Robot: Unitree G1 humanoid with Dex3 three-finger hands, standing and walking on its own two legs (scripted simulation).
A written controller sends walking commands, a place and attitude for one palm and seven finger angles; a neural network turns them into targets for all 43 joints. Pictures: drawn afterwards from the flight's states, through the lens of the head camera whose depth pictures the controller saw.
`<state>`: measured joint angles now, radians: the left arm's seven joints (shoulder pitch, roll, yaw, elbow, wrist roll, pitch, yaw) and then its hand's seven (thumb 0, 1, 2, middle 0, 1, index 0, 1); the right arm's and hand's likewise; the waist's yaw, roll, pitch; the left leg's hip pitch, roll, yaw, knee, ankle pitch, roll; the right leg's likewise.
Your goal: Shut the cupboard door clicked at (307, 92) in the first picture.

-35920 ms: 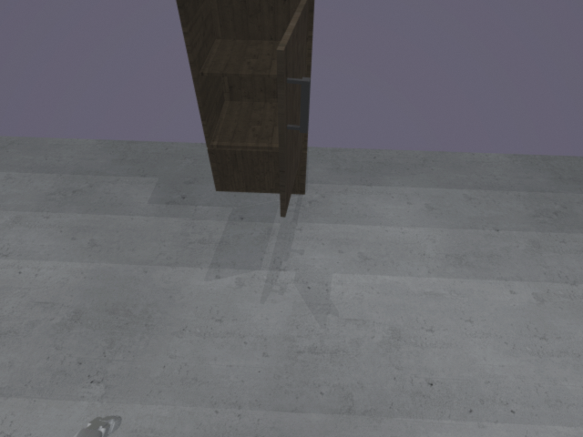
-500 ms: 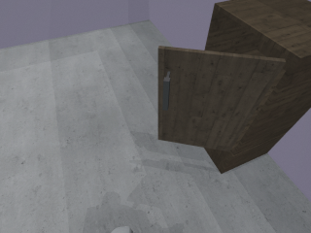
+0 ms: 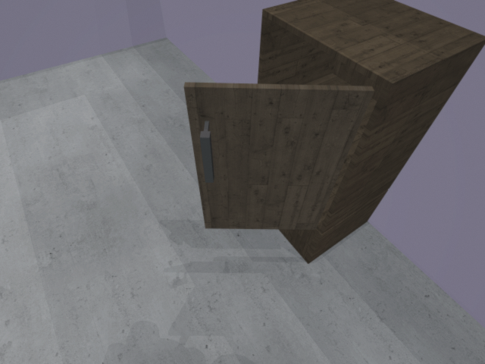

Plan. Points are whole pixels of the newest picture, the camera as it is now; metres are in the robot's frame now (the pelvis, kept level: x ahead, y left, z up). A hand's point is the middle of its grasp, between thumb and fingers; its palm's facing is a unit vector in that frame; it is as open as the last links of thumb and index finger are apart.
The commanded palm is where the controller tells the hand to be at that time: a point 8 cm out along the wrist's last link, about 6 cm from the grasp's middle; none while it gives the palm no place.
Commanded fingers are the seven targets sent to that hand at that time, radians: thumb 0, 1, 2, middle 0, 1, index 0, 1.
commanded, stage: take the last steps up to it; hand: left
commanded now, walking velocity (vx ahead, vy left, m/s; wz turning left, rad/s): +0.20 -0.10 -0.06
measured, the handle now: (208, 152) +0.60 +0.10 -0.05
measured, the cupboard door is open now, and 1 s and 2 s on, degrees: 55 55 55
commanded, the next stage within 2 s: come to a stop and stand still in 0.28 s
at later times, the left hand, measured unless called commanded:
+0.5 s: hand out of the picture +0.09 +0.10 -0.20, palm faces +0.06 -0.99 -0.15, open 7.4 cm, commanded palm none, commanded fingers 0.00 0.90 0.90 -0.20 -0.30 -0.20 -0.30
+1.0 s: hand (201, 355) +0.17 +0.09 -0.18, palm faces +0.02 -0.98 -0.22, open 7.4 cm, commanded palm none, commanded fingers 0.00 0.90 0.90 -0.20 -0.30 -0.20 -0.30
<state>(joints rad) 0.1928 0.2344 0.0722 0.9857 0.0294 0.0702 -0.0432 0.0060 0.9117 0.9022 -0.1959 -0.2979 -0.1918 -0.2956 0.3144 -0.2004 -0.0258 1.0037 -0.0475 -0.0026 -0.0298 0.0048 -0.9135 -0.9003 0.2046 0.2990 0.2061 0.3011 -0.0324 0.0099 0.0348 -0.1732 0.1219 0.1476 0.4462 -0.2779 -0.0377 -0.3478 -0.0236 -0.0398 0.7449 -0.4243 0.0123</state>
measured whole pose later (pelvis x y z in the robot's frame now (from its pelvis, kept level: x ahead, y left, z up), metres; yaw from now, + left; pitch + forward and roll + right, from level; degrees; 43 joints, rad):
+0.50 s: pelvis +0.12 -0.06 -0.02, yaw +0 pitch -1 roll +0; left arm 0.31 0.15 0.02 1.13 0.00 -0.01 0.03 0.00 0.91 0.90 -0.20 -0.30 -0.20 -0.30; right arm 0.19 -0.14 0.00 1.03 -0.03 -0.03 -0.03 0.00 -0.93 -0.90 0.20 0.30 0.20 0.30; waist 0.01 -0.04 0.06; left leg -0.33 0.02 0.12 0.60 -0.24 0.05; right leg -0.08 0.05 -0.08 0.57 -0.43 -0.05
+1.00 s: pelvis +0.13 -0.10 -0.01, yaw +0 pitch -1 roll +1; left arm 0.22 0.18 0.02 1.06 0.01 0.02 0.04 0.00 0.91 0.90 -0.20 -0.30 -0.19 -0.30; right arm 0.20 -0.19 -0.02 1.08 -0.01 0.03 -0.04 0.01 -0.91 -0.90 0.20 0.30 0.20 0.30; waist 0.00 -0.03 0.05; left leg -0.22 0.03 0.06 0.49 -0.25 -0.02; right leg -0.11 0.03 -0.04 0.49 -0.36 -0.05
